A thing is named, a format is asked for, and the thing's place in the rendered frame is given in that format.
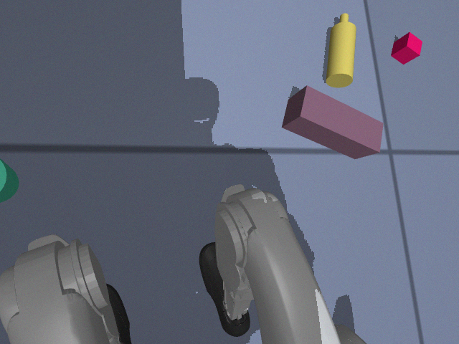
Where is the right robot hand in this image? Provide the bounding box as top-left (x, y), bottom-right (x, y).
top-left (334, 324), bottom-right (366, 344)

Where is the left robot foot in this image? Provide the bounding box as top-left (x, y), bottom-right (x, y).
top-left (106, 284), bottom-right (132, 344)

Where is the right robot foot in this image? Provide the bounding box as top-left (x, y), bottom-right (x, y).
top-left (199, 242), bottom-right (250, 337)

